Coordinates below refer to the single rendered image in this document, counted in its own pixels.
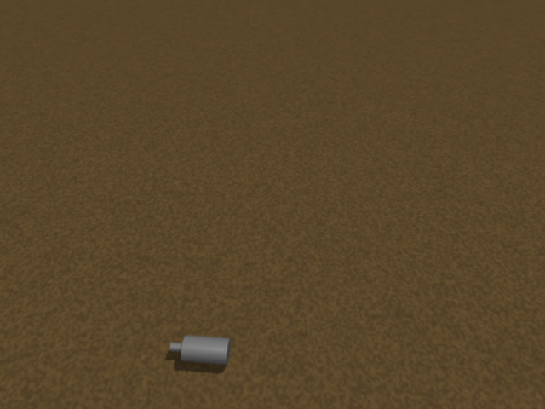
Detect bottle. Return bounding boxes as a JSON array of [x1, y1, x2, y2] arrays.
[[169, 335, 231, 365]]

